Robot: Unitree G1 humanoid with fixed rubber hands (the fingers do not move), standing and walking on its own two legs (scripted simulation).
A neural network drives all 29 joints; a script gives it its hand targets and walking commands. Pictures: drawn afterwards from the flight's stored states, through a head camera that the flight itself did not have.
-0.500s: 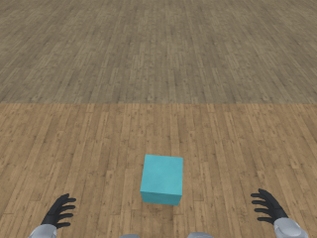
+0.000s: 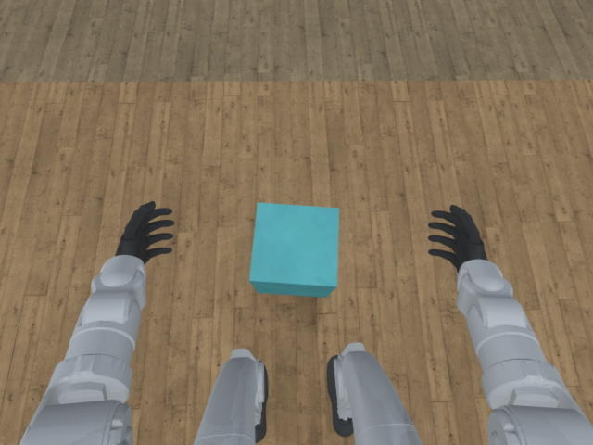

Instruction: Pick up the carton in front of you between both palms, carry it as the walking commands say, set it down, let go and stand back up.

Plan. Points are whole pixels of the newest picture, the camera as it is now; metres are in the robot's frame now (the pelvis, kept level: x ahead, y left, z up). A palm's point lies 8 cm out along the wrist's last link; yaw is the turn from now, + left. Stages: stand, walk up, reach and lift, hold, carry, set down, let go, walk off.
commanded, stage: reach and lift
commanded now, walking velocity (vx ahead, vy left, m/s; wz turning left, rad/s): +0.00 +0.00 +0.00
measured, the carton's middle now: (294, 254) +0.46 -0.01 -0.57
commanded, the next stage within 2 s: none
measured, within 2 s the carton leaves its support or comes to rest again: neither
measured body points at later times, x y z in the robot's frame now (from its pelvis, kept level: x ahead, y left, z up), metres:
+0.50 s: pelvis -0.04 +0.01 -0.06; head +0.27 +0.01 +0.26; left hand +0.51 +0.18 -0.17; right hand +0.47 -0.20 -0.17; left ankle +0.04 +0.12 -0.66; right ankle +0.04 -0.12 -0.66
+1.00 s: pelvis -0.07 +0.00 -0.25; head +0.29 +0.01 +0.02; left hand +0.49 +0.18 -0.41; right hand +0.45 -0.21 -0.41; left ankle +0.04 +0.12 -0.66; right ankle +0.04 -0.13 -0.66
